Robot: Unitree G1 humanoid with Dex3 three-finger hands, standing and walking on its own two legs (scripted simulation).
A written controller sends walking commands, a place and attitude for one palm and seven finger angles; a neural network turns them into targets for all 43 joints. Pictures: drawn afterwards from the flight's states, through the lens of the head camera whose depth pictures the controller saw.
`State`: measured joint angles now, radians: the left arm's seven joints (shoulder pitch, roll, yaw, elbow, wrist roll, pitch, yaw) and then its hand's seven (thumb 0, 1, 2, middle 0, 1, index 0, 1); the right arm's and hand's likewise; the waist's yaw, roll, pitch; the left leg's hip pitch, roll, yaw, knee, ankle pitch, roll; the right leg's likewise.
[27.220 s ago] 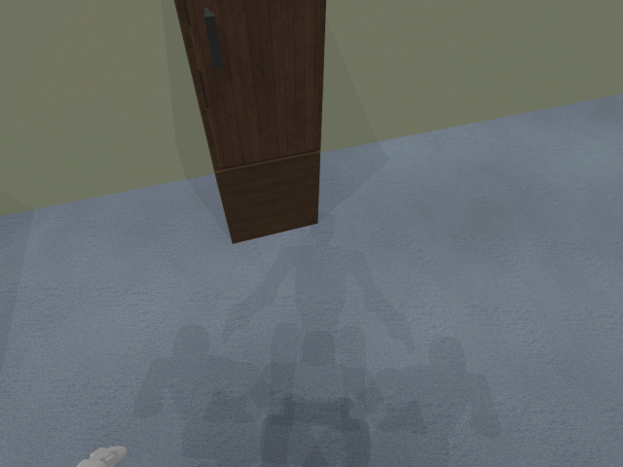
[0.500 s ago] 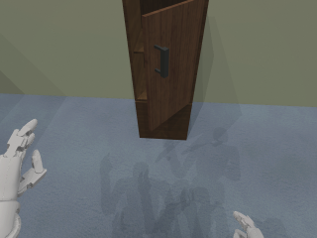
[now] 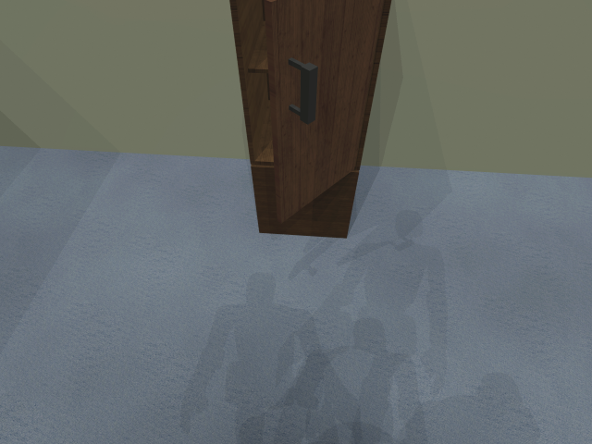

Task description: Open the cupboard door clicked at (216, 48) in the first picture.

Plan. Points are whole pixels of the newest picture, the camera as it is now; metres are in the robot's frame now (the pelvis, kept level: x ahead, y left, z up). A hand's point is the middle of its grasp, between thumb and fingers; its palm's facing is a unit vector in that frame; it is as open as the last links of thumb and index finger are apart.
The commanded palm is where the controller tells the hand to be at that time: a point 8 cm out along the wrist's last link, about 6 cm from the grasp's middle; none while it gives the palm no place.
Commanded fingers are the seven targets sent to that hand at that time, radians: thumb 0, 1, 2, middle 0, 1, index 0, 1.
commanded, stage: let the arm hang, fingers relaxed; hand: left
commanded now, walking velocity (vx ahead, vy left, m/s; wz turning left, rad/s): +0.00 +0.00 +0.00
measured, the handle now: (300, 90) +0.75 +0.04 +0.07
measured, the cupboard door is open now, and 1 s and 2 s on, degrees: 49 49 49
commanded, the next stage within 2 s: look to check the result in 0.54 s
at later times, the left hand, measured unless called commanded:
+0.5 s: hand out of the picture +0.08 +0.21 -0.16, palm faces -0.01 -0.96 -0.27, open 7.3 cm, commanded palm none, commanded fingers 0.00 0.90 0.90 -0.20 -0.30 -0.20 -0.30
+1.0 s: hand out of the picture +0.09 +0.23 -0.15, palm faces -0.02 -0.94 -0.34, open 7.4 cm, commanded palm none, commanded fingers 0.00 0.90 0.90 -0.20 -0.30 -0.20 -0.30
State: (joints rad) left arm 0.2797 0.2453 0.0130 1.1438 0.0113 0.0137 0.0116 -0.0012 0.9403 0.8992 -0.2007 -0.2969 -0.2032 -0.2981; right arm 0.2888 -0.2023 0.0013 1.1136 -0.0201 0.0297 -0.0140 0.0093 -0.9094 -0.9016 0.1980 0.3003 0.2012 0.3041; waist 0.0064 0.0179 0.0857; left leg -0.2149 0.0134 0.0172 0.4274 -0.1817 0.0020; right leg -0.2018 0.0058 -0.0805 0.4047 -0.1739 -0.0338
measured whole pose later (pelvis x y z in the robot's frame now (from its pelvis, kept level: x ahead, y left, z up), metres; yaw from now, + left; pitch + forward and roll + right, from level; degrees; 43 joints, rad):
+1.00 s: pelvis +0.03 -0.01 +0.01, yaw -1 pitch -2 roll +0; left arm 0.12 0.30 0.01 1.16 0.01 -0.02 0.01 0.01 0.91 0.90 -0.20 -0.30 -0.20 -0.30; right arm 0.13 -0.30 0.00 1.13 -0.02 0.01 -0.01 0.01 -0.91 -0.90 0.20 0.30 0.20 0.30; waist 0.00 0.03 0.07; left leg -0.12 0.02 0.03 0.31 -0.16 -0.01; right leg -0.12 0.02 -0.07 0.32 -0.17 -0.04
